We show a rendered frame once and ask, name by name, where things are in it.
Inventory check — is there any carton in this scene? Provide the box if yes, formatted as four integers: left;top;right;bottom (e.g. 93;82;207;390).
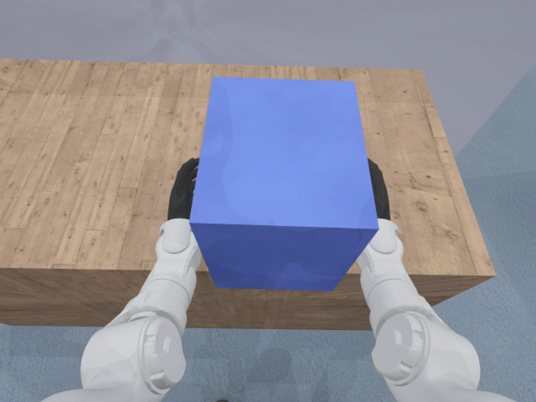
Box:
189;76;379;291

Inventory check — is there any pedestal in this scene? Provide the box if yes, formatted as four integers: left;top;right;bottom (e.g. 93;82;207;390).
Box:
0;59;496;331

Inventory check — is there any robot left forearm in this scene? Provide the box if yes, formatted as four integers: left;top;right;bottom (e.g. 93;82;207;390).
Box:
80;219;201;386

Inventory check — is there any robot right hand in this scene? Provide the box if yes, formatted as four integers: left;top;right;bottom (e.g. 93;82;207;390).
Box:
368;158;390;220

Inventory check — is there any robot left upper arm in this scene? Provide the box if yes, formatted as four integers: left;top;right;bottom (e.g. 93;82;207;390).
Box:
40;316;186;402

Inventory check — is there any robot left hand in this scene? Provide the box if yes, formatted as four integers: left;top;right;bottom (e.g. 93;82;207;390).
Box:
167;158;199;221

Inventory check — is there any robot right forearm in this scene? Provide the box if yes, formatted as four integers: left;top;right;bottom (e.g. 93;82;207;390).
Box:
357;219;480;387

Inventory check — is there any robot right upper arm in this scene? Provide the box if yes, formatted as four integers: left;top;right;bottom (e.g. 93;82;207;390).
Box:
372;312;516;402

